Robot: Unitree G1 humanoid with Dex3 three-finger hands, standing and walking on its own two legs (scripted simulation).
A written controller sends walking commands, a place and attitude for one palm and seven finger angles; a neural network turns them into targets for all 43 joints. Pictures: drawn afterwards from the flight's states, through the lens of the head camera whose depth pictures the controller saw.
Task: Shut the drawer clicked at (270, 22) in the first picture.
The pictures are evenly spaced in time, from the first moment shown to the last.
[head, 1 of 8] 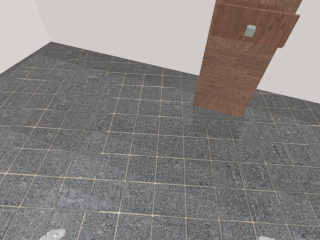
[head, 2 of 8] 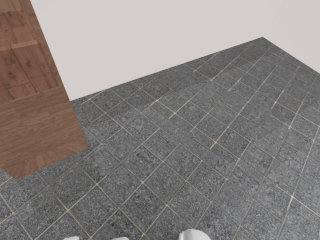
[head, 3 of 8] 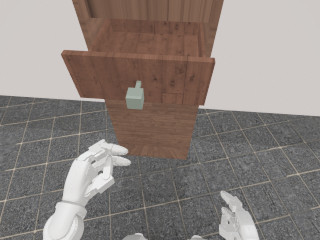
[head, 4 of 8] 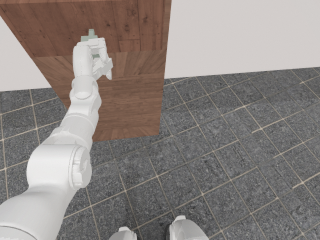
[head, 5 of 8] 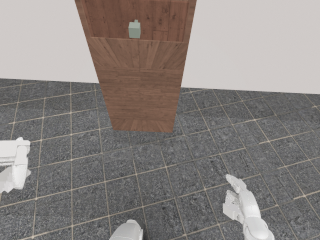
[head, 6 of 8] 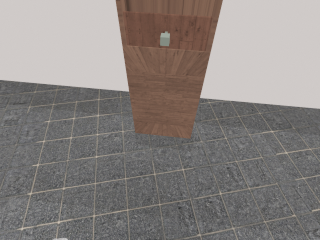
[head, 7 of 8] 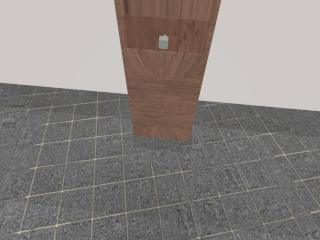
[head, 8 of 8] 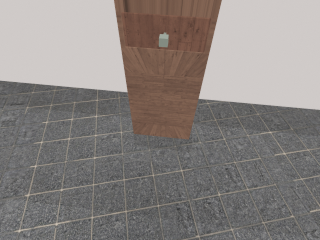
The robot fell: no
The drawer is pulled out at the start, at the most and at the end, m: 0.19 0.19 0.00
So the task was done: yes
